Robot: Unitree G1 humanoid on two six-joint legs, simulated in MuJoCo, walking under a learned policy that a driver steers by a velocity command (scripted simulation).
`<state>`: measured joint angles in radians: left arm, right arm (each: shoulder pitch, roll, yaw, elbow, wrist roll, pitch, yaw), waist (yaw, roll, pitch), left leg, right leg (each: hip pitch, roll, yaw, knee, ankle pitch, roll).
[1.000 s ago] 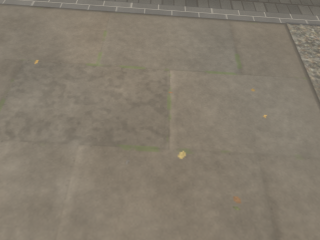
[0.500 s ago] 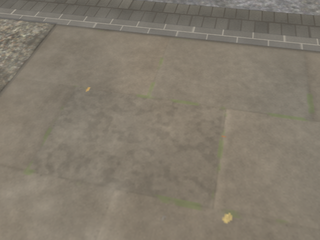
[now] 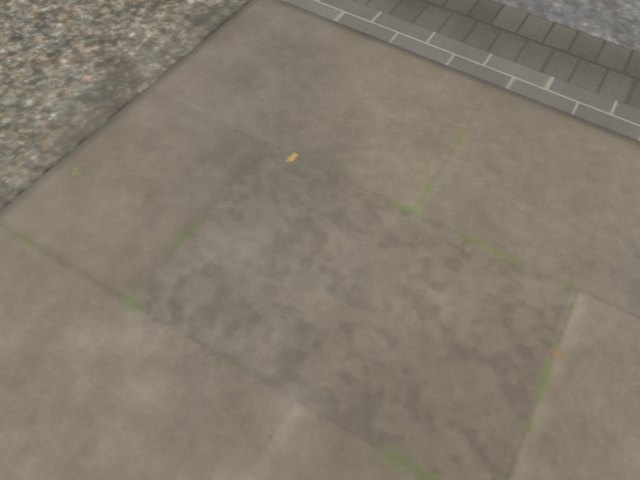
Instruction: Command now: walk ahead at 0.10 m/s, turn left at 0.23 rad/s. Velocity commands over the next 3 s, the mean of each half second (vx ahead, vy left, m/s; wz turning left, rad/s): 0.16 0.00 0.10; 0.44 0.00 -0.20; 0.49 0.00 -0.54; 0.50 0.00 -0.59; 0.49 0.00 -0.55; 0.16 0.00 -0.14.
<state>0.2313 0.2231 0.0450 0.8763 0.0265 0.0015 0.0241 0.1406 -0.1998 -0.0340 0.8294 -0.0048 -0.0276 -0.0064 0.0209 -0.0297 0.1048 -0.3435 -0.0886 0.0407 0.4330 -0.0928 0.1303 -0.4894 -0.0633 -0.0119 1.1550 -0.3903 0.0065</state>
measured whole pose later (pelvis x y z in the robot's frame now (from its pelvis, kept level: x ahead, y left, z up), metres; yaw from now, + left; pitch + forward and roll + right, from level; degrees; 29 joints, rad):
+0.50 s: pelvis +0.05 -0.02 +0.01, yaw +1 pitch +0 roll +1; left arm 0.46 0.18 0.04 1.05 0.02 -0.03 0.03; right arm 0.28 -0.21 -0.05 0.94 -0.02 0.00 0.01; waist 0.02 0.00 -0.05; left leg -0.43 -0.08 0.02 0.72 -0.26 0.07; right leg -0.04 0.03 -0.02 0.29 -0.27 -0.07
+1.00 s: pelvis +0.25 +0.05 +0.01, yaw -7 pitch +0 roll +0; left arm 0.32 0.23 0.08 0.97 0.03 -0.04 -0.02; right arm 0.22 -0.20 -0.05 0.92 -0.02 -0.09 -0.01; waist 0.02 -0.04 0.04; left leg -0.22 0.00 0.16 0.40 -0.19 0.06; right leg -0.47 -0.06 0.00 1.14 -0.28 -0.09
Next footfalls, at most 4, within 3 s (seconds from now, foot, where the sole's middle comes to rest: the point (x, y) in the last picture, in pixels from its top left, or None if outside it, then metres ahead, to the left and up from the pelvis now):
0.40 right None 0.02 -0.11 -0.77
0.82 left None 0.31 0.13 -0.77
1.36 right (373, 417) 0.55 -0.11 -0.77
1.90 left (371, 272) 0.91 -0.12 -0.77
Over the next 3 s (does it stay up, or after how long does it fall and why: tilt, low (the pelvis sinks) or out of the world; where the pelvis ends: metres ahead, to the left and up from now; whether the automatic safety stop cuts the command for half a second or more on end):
stays up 1.00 -0.47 0.00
